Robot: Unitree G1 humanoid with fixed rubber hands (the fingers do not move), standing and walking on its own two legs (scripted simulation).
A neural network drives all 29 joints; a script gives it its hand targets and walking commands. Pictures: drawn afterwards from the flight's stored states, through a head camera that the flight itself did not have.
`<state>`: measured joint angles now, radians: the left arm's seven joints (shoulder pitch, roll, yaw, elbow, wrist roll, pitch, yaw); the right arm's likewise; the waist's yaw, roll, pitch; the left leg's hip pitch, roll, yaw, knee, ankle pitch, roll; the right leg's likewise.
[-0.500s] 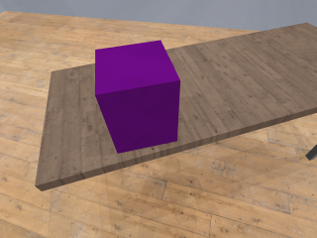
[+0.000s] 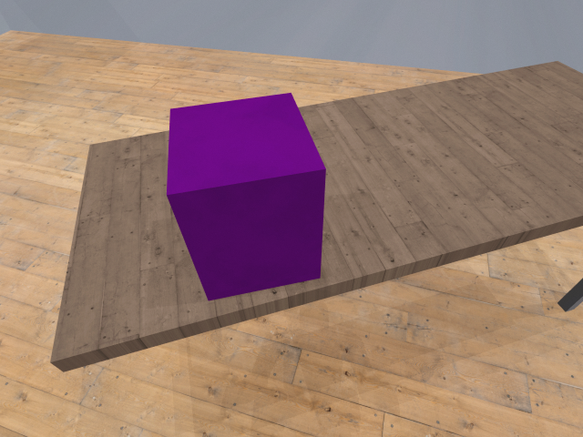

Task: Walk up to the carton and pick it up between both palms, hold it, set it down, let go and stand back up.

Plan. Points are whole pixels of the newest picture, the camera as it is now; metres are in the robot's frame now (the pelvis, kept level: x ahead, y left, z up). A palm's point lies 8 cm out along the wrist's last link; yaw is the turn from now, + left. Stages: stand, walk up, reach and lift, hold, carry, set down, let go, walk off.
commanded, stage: walk up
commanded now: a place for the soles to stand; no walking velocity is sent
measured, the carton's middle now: (249, 198) +0.49 +0.10 +0.06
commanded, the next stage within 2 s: reach and lift in 0.88 s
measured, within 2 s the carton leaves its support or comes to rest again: neither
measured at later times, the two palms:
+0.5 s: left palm out of the picture +0.07 +0.26 -0.12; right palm out of the picture +0.05 -0.27 -0.13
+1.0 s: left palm out of the picture +0.08 +0.27 -0.13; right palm out of the picture +0.07 -0.28 -0.14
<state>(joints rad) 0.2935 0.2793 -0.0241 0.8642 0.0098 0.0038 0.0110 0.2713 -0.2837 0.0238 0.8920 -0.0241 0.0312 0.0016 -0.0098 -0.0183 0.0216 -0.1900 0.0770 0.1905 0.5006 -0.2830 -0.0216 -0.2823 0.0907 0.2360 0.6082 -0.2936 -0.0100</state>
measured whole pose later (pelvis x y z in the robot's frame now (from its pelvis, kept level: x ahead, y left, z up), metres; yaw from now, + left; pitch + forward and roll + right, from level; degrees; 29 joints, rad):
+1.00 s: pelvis -0.02 -0.01 -0.01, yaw +4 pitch +1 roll +2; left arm 0.06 0.31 -0.03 0.84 -0.01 0.32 0.02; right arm 0.15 -0.28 -0.14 0.96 -0.09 -0.01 0.07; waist -0.05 -0.01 0.11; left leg -0.35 0.07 0.09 0.67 -0.32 -0.03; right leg -0.40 0.03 0.08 0.72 -0.33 -0.01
